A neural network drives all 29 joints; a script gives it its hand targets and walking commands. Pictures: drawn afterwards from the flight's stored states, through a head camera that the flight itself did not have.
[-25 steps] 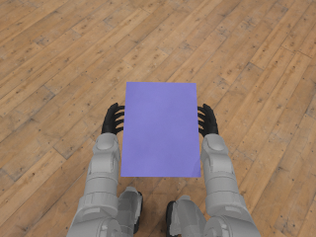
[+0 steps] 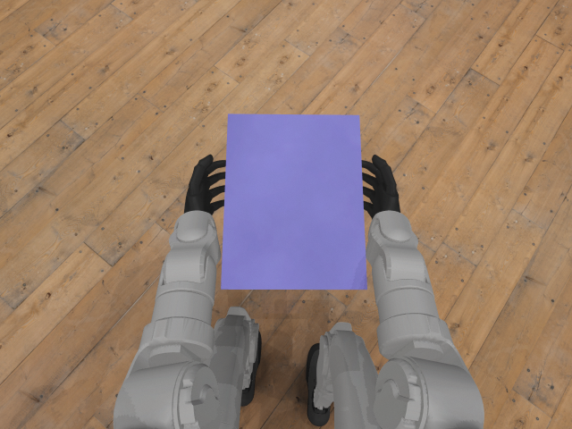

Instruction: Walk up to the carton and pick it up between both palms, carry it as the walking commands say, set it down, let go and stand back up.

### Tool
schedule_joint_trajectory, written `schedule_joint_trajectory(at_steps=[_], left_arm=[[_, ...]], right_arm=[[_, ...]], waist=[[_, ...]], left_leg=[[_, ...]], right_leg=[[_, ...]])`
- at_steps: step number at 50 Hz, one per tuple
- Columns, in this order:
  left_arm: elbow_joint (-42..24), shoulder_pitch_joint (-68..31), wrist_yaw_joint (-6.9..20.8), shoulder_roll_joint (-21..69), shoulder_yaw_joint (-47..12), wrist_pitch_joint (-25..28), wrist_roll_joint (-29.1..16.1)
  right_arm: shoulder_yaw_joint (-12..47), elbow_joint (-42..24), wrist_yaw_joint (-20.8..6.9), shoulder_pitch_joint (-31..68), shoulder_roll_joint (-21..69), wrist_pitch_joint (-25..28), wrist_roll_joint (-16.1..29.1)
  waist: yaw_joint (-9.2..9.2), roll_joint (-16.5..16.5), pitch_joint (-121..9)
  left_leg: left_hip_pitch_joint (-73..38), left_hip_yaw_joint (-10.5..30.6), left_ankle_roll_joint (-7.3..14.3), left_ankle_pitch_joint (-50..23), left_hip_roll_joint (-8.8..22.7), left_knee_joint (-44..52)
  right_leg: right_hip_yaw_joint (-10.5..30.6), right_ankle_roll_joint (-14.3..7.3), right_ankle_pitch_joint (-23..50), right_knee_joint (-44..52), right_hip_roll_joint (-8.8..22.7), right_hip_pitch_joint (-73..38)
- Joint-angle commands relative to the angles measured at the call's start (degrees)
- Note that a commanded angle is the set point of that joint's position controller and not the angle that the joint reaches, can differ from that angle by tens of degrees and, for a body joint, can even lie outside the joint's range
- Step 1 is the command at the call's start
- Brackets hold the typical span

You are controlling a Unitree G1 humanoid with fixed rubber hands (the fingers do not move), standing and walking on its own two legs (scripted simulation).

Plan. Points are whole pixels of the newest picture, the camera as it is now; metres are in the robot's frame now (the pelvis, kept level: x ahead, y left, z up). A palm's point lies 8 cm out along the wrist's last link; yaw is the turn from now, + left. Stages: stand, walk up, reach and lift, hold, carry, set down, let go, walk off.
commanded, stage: set down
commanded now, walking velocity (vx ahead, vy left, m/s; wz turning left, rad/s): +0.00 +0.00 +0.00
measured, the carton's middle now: (291, 219) +0.41 +0.03 -0.13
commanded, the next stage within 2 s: none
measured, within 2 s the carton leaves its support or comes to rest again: neither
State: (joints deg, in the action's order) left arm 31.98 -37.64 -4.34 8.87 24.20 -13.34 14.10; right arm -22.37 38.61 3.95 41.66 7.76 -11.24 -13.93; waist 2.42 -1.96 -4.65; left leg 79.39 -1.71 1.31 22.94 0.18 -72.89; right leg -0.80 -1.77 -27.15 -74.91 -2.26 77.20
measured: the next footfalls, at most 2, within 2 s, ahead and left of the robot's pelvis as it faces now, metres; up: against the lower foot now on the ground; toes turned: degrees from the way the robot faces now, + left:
none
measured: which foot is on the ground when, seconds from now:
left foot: down 0.00-1.00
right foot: down 0.00-1.00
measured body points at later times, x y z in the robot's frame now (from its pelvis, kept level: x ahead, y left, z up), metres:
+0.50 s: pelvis -0.01 +0.00 -0.07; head +0.23 +0.01 +0.31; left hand +0.43 +0.16 -0.15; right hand +0.46 -0.10 -0.15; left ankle +0.09 +0.11 -0.60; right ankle +0.06 -0.10 -0.60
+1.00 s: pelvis -0.02 +0.00 -0.14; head +0.27 +0.01 +0.21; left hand +0.46 +0.17 -0.24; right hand +0.49 -0.10 -0.24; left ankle +0.09 +0.11 -0.60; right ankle +0.06 -0.10 -0.60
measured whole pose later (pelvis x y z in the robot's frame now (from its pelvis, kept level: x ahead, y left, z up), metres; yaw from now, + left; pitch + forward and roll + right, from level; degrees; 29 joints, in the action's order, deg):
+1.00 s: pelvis -0.02 +0.00 -0.14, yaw -2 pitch +41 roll +0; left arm 35.7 -57.5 -5.1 3.2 27.9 -17.1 12.0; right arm -21.8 44.4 7.2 62.5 1.3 -14.7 -10.5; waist 3.8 -2.4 -2.4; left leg 113.6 0.3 -0.1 28.9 -2.0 -101.0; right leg -0.3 -0.9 -32.4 -102.7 -4.9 111.7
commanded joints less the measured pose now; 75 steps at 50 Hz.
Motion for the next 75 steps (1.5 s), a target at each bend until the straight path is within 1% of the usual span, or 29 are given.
schedule_joint_trajectory(at_steps=[1, 15, 28, 29, 30, 31, 32, 35, 37, 44, 52, 61, 75], left_arm=[[1.7, -35.2, 10.0, 53.0, -32.6, 1.8, -5.2], [3.0, -43.8, 10.0, 50.9, -29.5, 0.4, -5.6], [3.4, -50.3, 10.9, 49.3, -28.1, -1.0, -6.6], [3.4, -50.6, 10.9, 49.2, -28.0, -1.1, -6.8], [3.3, -51.3, 11.1, 48.6, -27.8, -1.1, -7.0], [3.5, -52.8, 11.1, 47.5, -26.9, -1.2, -7.1], [4.0, -53.1, 11.3, 47.7, -26.6, -1.4, -6.8], [3.4, -52.9, 11.4, 48.7, -27.1, -1.5, -7.4], [3.0, -53.8, 11.4, 48.4, -27.5, -1.5, -7.9], [3.3, -56.6, 11.1, 47.2, -27.3, -1.8, -8.4], [3.7, -60.3, 11.0, 45.8, -26.7, -2.1, -9.0], [3.9, -64.9, 11.5, 43.6, -26.0, -2.4, -9.7], [4.7, -70.5, 12.4, 39.7, -25.3, -2.3, -11.2]], right_arm=[[29.5, 2.7, -9.9, 32.0, 55.3, 1.2, 4.6], [27.4, 4.4, -8.8, 40.1, 54.5, -0.4, 5.7], [26.8, 5.2, -8.0, 46.4, 54.0, -1.8, 7.0], [26.9, 5.4, -7.9, 46.6, 54.0, -1.9, 7.1], [27.0, 5.9, -7.8, 47.2, 54.0, -2.0, 7.4], [26.7, 6.4, -7.6, 48.5, 53.6, -2.1, 7.4], [26.5, 6.6, -7.6, 49.5, 53.4, -2.3, 7.3], [26.8, 6.5, -7.4, 49.0, 53.8, -2.3, 7.4], [26.8, 6.2, -7.4, 49.6, 53.2, -2.1, 7.5], [27.1, 5.9, -7.7, 53.0, 51.1, -2.2, 8.4], [26.6, 6.5, -7.9, 56.5, 48.9, -2.4, 9.2], [26.1, 7.3, -8.1, 60.7, 46.7, -2.6, 10.1], [26.4, 8.4, -8.2, 66.8, 43.5, -2.4, 11.9]], waist=[[0.97, 1.0, -46.6], [1.58, 0.5, -51.6], [2.38, 0.0, -56.6], [2.72, 0.1, -56.9], [3.50, 0.3, -56.7], [3.90, -0.5, -56.8], [4.10, -0.5, -55.9], [3.65, -0.9, -58.8], [3.40, -0.6, -59.5], [3.77, -0.5, -59.5], [3.74, -0.4, -59.6], [3.89, -0.4, -59.7], [4.70, -1.3, -58.8]], left_leg=[[-29.9, 4.6, -1.9, -15.0, -9.1, 3.1], [-20.6, 3.3, -2.1, -12.4, -10.0, -4.8], [-12.2, 1.9, -2.5, -12.8, -10.2, -12.0], [-11.3, 1.8, -2.6, -13.1, -10.2, -12.6], [-9.3, 1.4, -2.8, -12.9, -10.1, -13.1], [-8.9, 1.3, -2.6, -10.7, -10.0, -13.4], [-7.2, 1.0, -2.8, -10.1, -9.9, -13.8], [-7.6, 1.0, -3.1, -13.5, -10.1, -15.4], [-7.4, 1.0, -3.3, -14.5, -10.1, -16.5], [-5.8, 0.9, -3.5, -13.8, -10.2, -19.4], [-3.5, 0.6, -3.6, -13.2, -10.1, -22.6], [-0.6, 0.0, -3.4, -12.7, -9.9, -26.3], [3.8, -0.7, -3.1, -13.2, -9.2, -32.5]], right_leg=[[4.8, 1.2, 12.1, 6.6, -8.3, -12.9], [3.6, 2.0, 10.0, -1.3, -9.0, -5.4], [2.8, 2.6, 10.9, -8.2, -9.6, -0.5], [2.8, 2.6, 11.4, -8.8, -9.6, -0.6], [3.1, 2.7, 11.8, -9.2, -9.5, -1.3], [3.0, 2.8, 8.9, -9.3, -9.5, -0.2], [2.9, 2.8, 8.8, -9.6, -9.5, -0.1], [2.3, 2.8, 12.1, -11.9, -9.8, 0.4], [2.1, 2.7, 12.7, -13.1, -10.0, 1.8], [1.3, 2.5, 11.2, -16.5, -10.1, 6.3], [0.7, 2.4, 10.3, -20.1, -10.1, 9.6], [0.4, 2.3, 10.0, -23.9, -9.9, 12.0], [0.2, 2.2, 10.9, -30.2, -9.6, 14.4]])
